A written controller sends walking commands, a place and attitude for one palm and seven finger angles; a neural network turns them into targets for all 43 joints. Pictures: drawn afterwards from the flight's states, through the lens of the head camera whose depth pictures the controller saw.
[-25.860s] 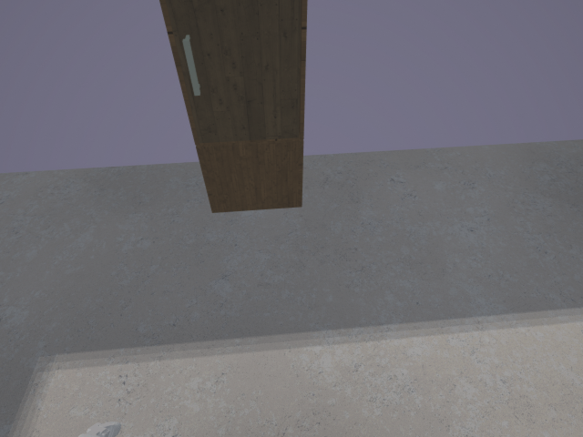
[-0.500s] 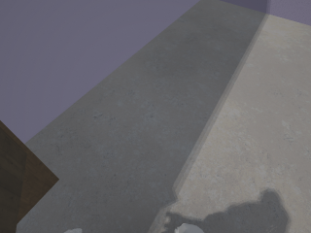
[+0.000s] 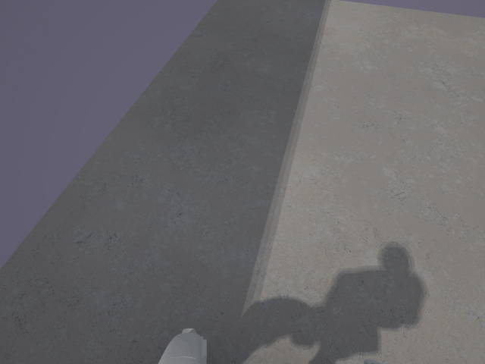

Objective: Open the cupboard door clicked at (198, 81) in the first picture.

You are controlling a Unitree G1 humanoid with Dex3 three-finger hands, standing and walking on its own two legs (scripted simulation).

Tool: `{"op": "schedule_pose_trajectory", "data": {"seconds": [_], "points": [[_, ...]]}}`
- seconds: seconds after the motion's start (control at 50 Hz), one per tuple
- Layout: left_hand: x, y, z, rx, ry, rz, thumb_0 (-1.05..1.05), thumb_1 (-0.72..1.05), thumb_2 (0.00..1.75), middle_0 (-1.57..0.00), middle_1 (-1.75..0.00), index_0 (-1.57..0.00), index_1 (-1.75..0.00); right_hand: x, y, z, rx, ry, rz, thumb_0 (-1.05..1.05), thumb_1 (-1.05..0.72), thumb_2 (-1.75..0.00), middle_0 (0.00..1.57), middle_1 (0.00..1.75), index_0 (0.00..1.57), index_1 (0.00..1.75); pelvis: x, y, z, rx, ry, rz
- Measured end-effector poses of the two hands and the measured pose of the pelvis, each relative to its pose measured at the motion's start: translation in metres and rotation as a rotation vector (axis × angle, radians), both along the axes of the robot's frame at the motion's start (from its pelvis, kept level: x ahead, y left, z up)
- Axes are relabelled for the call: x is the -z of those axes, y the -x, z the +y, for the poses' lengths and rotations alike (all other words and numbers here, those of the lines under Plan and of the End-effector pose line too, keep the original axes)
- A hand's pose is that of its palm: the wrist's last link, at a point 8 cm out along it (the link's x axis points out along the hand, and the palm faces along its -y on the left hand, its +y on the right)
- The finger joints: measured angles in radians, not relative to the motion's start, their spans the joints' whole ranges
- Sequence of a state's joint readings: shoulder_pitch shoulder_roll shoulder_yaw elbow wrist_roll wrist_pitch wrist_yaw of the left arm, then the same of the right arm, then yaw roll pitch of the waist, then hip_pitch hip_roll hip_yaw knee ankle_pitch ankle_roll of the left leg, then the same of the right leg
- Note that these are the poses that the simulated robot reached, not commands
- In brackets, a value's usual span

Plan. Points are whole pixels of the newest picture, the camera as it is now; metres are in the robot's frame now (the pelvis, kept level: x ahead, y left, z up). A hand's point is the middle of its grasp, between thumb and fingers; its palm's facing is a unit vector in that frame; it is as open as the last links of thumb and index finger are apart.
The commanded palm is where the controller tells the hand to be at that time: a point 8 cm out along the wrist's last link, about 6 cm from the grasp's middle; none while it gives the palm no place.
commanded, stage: walk to a spot facing it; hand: left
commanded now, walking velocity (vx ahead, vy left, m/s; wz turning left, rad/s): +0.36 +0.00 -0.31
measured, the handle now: out of the picture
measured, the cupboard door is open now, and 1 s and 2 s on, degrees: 47 47 47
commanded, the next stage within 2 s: turn to face it in 0.80 s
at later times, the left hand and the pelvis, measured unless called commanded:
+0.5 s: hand (178, 245) +0.37 +0.17 -0.16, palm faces -0.23 -0.95 -0.20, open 7.4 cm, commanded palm none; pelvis +0.23 +0.01 +0.00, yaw -12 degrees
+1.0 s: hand (212, 211) +0.49 +0.11 -0.20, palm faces -0.20 -0.97 -0.17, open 7.3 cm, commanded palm none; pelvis +0.47 -0.07 -0.02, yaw -14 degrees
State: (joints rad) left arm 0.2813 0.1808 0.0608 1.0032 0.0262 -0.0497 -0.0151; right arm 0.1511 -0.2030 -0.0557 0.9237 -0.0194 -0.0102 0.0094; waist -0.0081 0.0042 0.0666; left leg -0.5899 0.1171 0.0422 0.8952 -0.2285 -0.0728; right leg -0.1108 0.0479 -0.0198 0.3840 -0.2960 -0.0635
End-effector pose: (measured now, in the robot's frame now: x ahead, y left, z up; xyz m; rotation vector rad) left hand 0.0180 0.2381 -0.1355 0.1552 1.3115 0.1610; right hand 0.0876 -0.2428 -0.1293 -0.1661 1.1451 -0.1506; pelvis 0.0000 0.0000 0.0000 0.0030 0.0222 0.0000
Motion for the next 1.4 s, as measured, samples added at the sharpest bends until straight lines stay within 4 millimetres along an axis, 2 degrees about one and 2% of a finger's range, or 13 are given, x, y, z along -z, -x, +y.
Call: {"op": "schedule_pose_trajectory", "data": {"seconds": [0.14,0.2,0.3,0.4,0.52,0.62,0.68,0.74,0.94,1.02,1.2,1.3,1.4], "points": [[0.024,-0.031,0.02,-0.03,0.03,0.11,0.01,0.91,0.9,-0.2,-0.3,-0.2,-0.3,-0.005,-0.124,0.031,-0.049,0.018,-0.156,0.01,-0.91,-0.9,0.2,0.3,0.2,0.3,0.016,-0.078,0.024,0.053,0.015,-0.016],[0.036,-0.065,0.032,0.006,0.033,0.139,0.01,0.91,0.9,-0.2,-0.3,-0.2,-0.3,-0.002,-0.145,0.037,-0.028,0.042,-0.188,0.01,-0.91,-0.9,0.2,0.3,0.2,0.3,0.025,-0.105,0.033,0.092,0.015,-0.026],[0.022,-0.159,0.038,0.081,0.027,0.044,0.01,0.91,0.9,-0.2,-0.3,-0.2,-0.3,0.001,-0.12,0.042,0.06,0.027,-0.04,0.0,-0.91,-0.9,0.2,0.3,0.2,0.3,0.01,-0.145,0.035,0.132,0.001,-0.015],[0.0,-0.26,0.021,0.175,0.027,-0.069,0.01,0.91,0.9,-0.2,-0.29,-0.19,-0.3,0.001,-0.078,0.033,0.19,0.013,0.143,0.0,-0.94,-0.9,0.2,0.3,0.2,0.3,-0.002,-0.188,0.029,0.175,-0.001,0.004],[-0.008,-0.377,-0.027,0.322,0.02,-0.141,0.01,0.91,0.9,-0.2,-0.29,-0.19,-0.3,0.007,-0.04,0.026,0.324,-0.042,0.338,0.01,-0.93,-0.9,0.2,0.3,0.2,0.3,0.001,-0.242,0.001,0.226,-0.016,0.013],[0.001,-0.459,-0.077,0.388,0.01,-0.24,0.01,0.91,0.9,-0.2,-0.29,-0.19,-0.3,0.022,-0.039,0.014,0.389,-0.106,0.473,0.01,-0.92,-0.9,0.2,0.3,0.2,0.3,0.02,-0.289,-0.037,0.245,-0.019,0.004],[-0.001,-0.472,-0.094,0.369,0.017,-0.235,0.0,0.91,0.9,-0.2,-0.29,-0.2,-0.3,0.021,-0.076,-0.004,0.401,-0.103,0.453,0.01,-0.91,-0.9,0.2,0.3,0.2,0.3,0.014,-0.313,-0.05,0.255,-0.011,-0.012],[-0.002,-0.469,-0.102,0.34,0.021,-0.169,0.0,0.91,0.9,-0.2,-0.3,-0.2,-0.3,0.017,-0.138,-0.026,0.395,-0.082,0.344,0.02,-0.91,-0.9,0.2,0.3,0.2,0.3,0.004,-0.339,-0.061,0.262,-0.008,-0.012],[0.017,-0.476,-0.084,0.246,0.016,0.037,-0.01,0.93,0.9,-0.2,-0.3,-0.2,-0.3,0.006,-0.359,-0.071,0.271,-0.022,0.024,0.01,-0.92,-0.9,0.2,0.3,0.19,0.3,0.007,-0.436,-0.073,0.25,0.028,-0.022],[0.04,-0.488,-0.079,0.21,0.032,0.118,0.0,0.92,0.9,-0.2,-0.3,-0.2,-0.3,0.014,-0.424,-0.076,0.225,0.03,-0.043,0.01,-0.92,-0.9,0.2,0.3,0.2,0.3,0.025,-0.48,-0.067,0.242,0.039,-0.033],[0.02,-0.579,-0.094,0.151,0.034,-0.037,0.01,0.91,0.9,-0.2,-0.3,-0.2,-0.3,0.013,-0.446,-0.07,0.159,0.011,0.111,0.01,-0.92,-0.9,0.2,0.3,0.2,0.3,0.01,-0.516,-0.074,0.157,0.02,0.001],[0.007,-0.618,-0.108,0.139,0.009,-0.12,0.01,0.91,0.9,-0.2,-0.3,-0.2,-0.3,0.015,-0.452,-0.087,0.146,-0.009,0.157,0.01,-0.92,-0.9,0.2,0.3,0.2,0.3,0.008,-0.528,-0.091,0.101,0.019,0.017],[0.0,-0.636,-0.122,0.105,-0.045,-0.19,0.01,0.9,0.9,-0.2,-0.3,-0.2,-0.3,0.027,-0.47,-0.119,0.124,-0.023,0.171,0.01,-0.91,-0.9,0.2,0.3,0.2,0.3,0.015,-0.539,-0.12,0.042,-0.004,0.025]]}}
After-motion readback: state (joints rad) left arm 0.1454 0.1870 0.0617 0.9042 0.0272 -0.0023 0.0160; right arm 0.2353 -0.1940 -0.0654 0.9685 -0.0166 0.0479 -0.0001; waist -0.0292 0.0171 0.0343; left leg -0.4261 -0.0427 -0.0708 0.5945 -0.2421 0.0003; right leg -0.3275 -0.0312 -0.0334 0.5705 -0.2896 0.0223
